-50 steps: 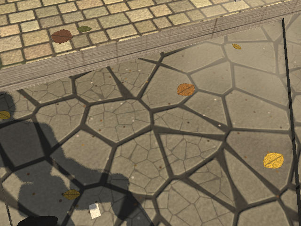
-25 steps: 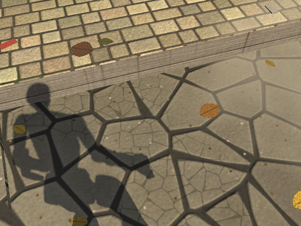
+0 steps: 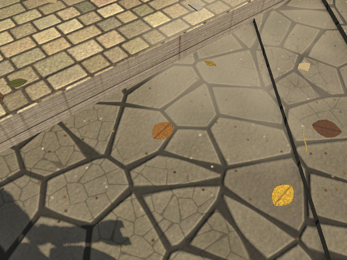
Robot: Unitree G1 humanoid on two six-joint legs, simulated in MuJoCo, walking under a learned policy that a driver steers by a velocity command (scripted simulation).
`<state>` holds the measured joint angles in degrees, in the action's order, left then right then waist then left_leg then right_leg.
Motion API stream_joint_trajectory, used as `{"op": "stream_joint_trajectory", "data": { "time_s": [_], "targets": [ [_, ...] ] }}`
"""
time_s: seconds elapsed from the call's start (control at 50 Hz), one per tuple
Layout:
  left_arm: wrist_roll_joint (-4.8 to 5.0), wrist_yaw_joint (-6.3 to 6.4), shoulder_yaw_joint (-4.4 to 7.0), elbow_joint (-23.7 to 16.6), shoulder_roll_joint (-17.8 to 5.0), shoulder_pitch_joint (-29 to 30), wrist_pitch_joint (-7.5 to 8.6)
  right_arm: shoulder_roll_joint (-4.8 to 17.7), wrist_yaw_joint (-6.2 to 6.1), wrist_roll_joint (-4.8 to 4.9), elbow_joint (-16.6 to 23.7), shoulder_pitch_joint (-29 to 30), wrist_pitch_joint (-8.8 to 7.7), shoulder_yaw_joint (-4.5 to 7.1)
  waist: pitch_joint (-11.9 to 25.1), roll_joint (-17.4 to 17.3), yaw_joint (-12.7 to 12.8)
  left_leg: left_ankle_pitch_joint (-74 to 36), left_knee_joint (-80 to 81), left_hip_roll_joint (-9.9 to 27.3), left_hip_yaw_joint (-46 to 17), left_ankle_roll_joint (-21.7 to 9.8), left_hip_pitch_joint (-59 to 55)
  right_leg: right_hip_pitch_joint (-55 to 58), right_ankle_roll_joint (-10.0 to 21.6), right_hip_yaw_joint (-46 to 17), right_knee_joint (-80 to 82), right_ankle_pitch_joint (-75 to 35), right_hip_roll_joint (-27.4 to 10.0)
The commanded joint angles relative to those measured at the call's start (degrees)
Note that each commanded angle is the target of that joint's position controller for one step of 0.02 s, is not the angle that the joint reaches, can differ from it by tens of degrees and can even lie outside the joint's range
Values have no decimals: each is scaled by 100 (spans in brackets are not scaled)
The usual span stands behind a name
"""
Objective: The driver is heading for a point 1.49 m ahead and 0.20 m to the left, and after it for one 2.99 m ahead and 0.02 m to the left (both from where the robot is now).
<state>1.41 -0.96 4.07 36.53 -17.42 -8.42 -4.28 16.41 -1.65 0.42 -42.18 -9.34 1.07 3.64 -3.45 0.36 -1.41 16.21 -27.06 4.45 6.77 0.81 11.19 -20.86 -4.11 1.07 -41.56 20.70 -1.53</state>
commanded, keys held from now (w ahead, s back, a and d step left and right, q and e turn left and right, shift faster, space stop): e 0.06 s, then no key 0.06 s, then q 0.84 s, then no key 0.04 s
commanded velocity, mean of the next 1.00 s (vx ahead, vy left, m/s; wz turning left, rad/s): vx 0.00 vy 0.00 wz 0.22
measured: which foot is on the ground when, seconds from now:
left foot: down 0.00-0.04, up 0.06-0.46, down 0.48-0.90, up 0.92-1.00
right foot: up 0.00-0.02, down 0.04-0.50, up 0.52-0.88, down 0.90-1.00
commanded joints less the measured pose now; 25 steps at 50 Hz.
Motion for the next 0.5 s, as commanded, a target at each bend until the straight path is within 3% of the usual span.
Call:
{"op": "stream_joint_trajectory", "data": {
  "time_s": [0.02,0.04,0.06,0.08,0.1,0.12,0.14,0.16,0.22,0.26,0.3,0.36,0.42,0.46,0.48,0.5],
  "targets": [
    [-13,-50,212,-392,-564,-220,45,1139,18,156,256,108,-90,333,655,-953,194,-2689,-47,1224,-690,-911,-508,558,396,358,1436,-880,228],
    [-29,3,299,-331,-765,-464,50,953,44,126,117,-223,-129,289,796,-508,247,-2041,-671,970,-346,-517,-30,1360,617,47,1969,-1756,212],
    [-36,105,478,-394,-1466,-735,71,626,71,-162,251,-305,-158,183,1023,1075,182,194,-2333,368,181,79,1477,2586,1143,-1726,1926,-4084,-1089],
    [-210,77,442,-519,-1605,-647,181,542,37,-233,533,141,-169,126,1186,1659,358,2378,-3546,-393,-351,364,2591,2443,2400,-3105,1941,-4950,-2202],
    [-268,28,345,-488,-1251,-684,302,850,14,-123,507,371,-144,219,1300,868,596,2286,-4188,-222,-909,346,2573,2209,2523,-2722,2109,-4378,-2054],
    [-255,38,267,-430,-1058,-401,385,873,2,-2,464,365,-104,241,1002,724,396,1827,-4229,-108,-984,272,2564,1915,2183,-2157,2124,-3853,-1683],
    [-178,66,210,-415,-860,-61,409,842,-37,0,289,166,-57,250,873,490,223,1405,-3980,-24,-1001,274,2505,1750,1857,-1734,2141,-3347,-1356],
    [-120,96,120,-403,-657,177,415,873,-66,-50,193,36,-11,259,810,577,122,1018,-3785,10,-980,328,2318,1566,1703,-1464,2164,-3308,-1199],
    [-260,145,-78,-232,-221,351,466,582,-2,-24,-42,-380,12,158,938,701,-61,295,-3005,22,-901,455,1356,1160,1603,-799,2267,-3307,-878],
    [-309,156,-84,-73,-254,330,488,430,38,-15,-42,-207,6,52,795,733,87,185,-2040,65,-873,446,956,1085,1556,-653,2333,-2805,-843],
    [-325,159,-21,85,-512,213,467,581,49,-5,47,-30,13,50,627,753,238,363,-1601,26,-798,400,801,1061,1671,-838,2401,-2296,-1035],
    [-230,185,84,189,-817,234,394,841,34,53,148,-14,28,115,331,706,287,681,-1481,-53,-717,296,1042,1126,1803,-1175,2381,-1929,-1346],
    [-151,241,123,243,-840,298,326,711,59,51,166,-173,23,98,338,575,198,739,-1325,-105,-602,168,1097,1391,1812,-1208,2135,-2651,-1528],
    [-97,289,149,262,-816,378,277,622,111,47,136,-368,7,87,466,527,53,250,-726,-194,-465,9,781,1470,1644,-962,1825,-3082,-1465],
    [-58,309,165,312,-791,305,257,668,134,24,145,-436,-8,98,493,422,-13,-516,-175,-201,-543,-136,518,1404,1403,-759,1591,-2871,-1307],
    [-89,328,165,307,-682,208,272,955,121,-6,185,-463,-18,172,567,-79,56,-1952,171,65,-1098,-378,151,1117,1012,-360,994,-2199,-908]
  ]
}}
Keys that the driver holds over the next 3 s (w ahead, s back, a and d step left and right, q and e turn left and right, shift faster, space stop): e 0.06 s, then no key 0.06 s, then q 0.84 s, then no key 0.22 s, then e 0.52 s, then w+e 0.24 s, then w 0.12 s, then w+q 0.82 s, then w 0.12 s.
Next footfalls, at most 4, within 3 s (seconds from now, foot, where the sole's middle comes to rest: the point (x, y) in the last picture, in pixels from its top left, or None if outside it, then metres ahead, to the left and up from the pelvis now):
0.04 right None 0.04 -0.12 -0.78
0.48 left None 0.04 0.10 -0.78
0.90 right None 0.10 -0.14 -0.78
1.26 left None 0.00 0.10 -0.78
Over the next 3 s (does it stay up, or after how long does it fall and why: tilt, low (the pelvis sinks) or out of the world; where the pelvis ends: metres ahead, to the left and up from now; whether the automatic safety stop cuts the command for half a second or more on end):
stays up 0.58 0.01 0.01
